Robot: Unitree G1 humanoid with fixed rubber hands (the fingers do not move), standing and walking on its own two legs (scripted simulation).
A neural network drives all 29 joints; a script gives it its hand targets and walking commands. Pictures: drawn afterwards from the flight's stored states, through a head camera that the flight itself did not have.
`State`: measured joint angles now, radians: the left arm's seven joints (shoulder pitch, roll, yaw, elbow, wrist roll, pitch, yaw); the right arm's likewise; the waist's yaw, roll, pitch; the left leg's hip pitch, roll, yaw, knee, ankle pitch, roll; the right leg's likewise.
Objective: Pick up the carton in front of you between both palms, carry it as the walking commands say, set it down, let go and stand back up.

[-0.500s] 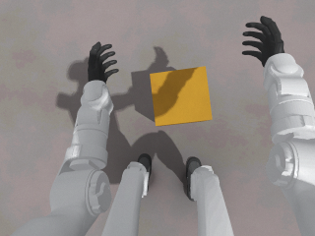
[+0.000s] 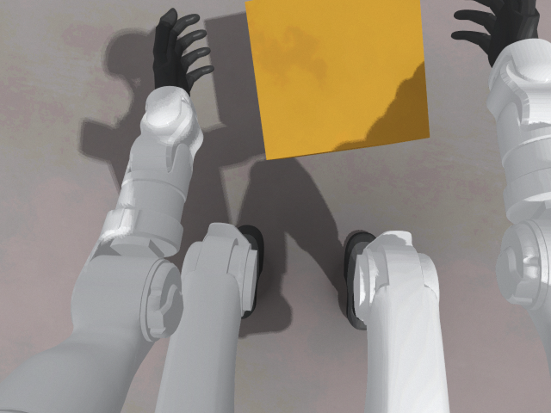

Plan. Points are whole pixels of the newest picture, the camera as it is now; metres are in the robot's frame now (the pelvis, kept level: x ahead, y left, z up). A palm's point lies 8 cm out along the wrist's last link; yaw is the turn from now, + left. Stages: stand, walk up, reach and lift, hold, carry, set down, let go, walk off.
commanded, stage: reach and lift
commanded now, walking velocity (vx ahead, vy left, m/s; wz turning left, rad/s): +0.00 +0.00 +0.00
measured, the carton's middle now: (331, 89) +0.51 -0.05 -0.32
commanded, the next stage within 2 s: none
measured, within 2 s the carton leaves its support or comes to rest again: leaves its support in 1.12 s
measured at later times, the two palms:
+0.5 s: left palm (203, 79) +0.52 +0.14 -0.24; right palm (460, 51) +0.54 -0.22 -0.26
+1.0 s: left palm (224, 75) +0.52 +0.10 -0.24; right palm (442, 49) +0.54 -0.20 -0.24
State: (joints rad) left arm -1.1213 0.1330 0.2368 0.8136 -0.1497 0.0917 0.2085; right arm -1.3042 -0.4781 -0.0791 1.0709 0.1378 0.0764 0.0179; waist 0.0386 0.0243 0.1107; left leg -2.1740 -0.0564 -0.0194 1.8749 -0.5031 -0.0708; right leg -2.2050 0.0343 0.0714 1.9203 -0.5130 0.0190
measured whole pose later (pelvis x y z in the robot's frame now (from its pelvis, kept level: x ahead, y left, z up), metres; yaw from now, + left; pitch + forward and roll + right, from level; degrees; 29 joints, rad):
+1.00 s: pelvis -0.01 -0.01 -0.07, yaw +1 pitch +38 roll +5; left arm -1.42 0.09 0.38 1.08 -0.05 0.09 0.21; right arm -1.58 -0.41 0.01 1.31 0.08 0.11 -0.02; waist 0.01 0.07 0.31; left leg -2.26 -0.10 -0.03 2.13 -0.53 -0.11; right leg -2.30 0.01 0.05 2.19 -0.55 -0.01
